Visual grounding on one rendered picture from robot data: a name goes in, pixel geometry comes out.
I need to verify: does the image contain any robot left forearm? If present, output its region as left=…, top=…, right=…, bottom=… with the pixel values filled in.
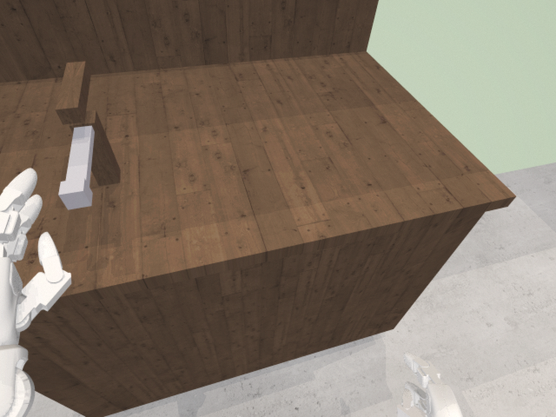
left=0, top=344, right=35, bottom=417

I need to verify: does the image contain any tap lever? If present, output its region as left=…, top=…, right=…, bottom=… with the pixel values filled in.
left=58, top=126, right=95, bottom=210

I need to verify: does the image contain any right robot hand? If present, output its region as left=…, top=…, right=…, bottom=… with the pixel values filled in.
left=397, top=352, right=463, bottom=417

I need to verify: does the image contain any left robot hand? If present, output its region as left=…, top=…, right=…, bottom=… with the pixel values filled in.
left=0, top=168, right=71, bottom=346

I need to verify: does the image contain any counter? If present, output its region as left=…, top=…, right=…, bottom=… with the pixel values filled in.
left=0, top=0, right=516, bottom=417

